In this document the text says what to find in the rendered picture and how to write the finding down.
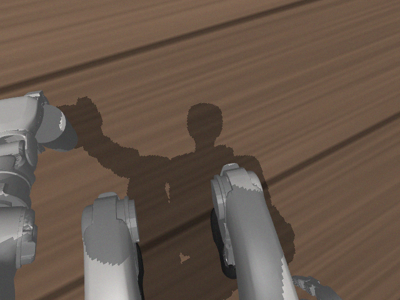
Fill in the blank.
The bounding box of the left robot hand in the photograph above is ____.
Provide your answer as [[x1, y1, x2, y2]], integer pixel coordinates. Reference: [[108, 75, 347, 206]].
[[0, 90, 49, 154]]

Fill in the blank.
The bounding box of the left robot arm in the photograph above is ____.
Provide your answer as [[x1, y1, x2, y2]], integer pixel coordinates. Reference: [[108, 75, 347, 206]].
[[0, 131, 38, 300]]

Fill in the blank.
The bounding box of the right robot foot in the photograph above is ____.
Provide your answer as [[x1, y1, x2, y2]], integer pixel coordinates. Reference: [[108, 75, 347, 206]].
[[211, 208, 237, 279]]

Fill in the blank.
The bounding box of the right robot hand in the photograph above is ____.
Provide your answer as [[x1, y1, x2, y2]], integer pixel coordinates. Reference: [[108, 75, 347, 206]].
[[292, 276, 342, 300]]

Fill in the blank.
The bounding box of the cup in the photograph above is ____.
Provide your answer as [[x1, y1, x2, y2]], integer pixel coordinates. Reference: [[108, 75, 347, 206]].
[[35, 104, 78, 152]]

